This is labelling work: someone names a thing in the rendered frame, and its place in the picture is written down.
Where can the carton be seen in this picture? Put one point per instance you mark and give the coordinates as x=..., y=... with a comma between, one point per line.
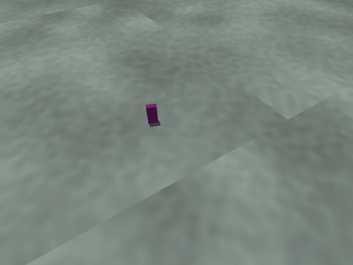
x=152, y=113

